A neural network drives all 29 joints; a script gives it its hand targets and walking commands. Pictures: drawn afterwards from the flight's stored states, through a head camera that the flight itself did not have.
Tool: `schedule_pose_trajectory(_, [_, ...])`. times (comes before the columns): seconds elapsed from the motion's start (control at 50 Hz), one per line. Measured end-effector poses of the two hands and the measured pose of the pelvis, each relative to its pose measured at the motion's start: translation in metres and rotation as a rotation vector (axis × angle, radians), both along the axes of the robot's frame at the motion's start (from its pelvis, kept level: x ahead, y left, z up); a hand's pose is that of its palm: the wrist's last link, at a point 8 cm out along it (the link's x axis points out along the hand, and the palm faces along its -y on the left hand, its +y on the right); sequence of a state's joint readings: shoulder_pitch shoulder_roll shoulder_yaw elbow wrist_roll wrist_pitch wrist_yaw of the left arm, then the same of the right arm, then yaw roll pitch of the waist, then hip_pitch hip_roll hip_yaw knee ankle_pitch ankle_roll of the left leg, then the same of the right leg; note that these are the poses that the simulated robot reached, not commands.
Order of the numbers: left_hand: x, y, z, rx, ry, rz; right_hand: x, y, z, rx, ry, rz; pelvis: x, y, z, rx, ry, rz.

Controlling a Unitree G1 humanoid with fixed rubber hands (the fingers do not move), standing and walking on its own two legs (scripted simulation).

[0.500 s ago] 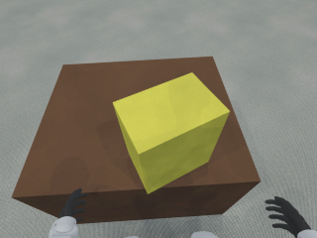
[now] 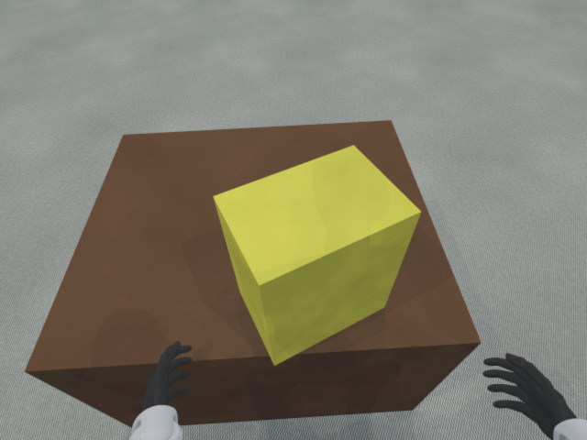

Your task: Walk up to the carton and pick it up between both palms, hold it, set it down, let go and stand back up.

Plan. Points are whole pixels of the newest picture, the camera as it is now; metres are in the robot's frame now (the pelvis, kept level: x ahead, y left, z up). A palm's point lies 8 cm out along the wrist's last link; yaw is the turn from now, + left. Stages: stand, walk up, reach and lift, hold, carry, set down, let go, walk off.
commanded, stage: reach and lift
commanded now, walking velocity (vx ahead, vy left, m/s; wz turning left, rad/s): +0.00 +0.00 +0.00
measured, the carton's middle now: (312, 260) +0.40 -0.01 -0.06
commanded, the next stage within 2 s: none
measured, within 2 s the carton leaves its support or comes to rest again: neither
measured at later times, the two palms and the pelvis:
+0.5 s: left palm (188, 389) +0.19 +0.17 -0.03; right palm (556, 390) +0.18 -0.31 -0.04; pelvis +0.00 +0.00 +0.00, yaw +0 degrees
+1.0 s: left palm (212, 363) +0.21 +0.14 -0.01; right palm (553, 359) +0.21 -0.32 -0.02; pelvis +0.02 -0.01 +0.00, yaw +0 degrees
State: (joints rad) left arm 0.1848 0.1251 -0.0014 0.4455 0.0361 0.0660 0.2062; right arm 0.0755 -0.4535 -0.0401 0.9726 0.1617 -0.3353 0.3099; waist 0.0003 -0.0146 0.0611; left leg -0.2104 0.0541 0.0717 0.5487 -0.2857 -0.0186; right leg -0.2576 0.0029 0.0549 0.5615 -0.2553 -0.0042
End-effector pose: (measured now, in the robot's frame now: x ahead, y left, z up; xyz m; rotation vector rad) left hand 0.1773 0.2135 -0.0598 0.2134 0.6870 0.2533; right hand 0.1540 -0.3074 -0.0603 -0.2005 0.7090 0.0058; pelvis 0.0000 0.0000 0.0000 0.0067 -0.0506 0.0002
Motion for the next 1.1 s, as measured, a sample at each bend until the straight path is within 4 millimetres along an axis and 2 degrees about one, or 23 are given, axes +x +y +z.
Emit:
schedule_pose_trajectory(0.4, [0.005,-0.036,0.021,-0.052,-0.17,0.031,0.019,-0.006,0.019,0.062,-0.129,0.061,0.002,0.0,0.0,0.0,0.003,0.0])
schedule_pose_trajectory(0.82, [0.03,-0.07,0.048,-0.122,-0.335,0.061,0.039,-0.011,0.033,0.099,-0.233,0.092,0.012,-0.002,0.0,0.0,0.017,-0.002])
schedule_pose_trajectory(1.1, [0.038,-0.076,0.052,-0.114,-0.332,0.086,0.071,-0.012,0.042,0.097,-0.28,0.124,0.017,-0.011,0.0,0.0,0.025,-0.009])
